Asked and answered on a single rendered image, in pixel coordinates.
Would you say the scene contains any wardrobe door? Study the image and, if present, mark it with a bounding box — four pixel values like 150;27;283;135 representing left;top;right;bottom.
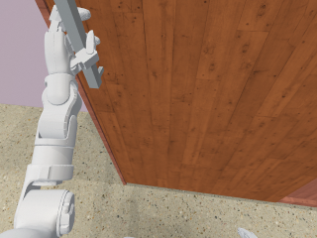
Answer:
287;178;317;201
46;0;317;202

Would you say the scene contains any robot right hand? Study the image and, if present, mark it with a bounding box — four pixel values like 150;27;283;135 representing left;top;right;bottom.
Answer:
237;227;258;238

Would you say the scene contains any robot left forearm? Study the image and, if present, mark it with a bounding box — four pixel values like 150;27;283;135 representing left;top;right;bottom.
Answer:
14;72;82;229

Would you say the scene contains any robot left hand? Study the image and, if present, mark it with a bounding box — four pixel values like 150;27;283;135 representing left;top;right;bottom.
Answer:
44;5;101;78

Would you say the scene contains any handle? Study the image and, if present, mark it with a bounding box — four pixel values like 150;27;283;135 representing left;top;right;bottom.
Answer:
53;0;104;89

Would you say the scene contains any robot left upper arm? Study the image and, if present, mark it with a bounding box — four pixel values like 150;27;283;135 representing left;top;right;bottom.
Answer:
0;189;75;238

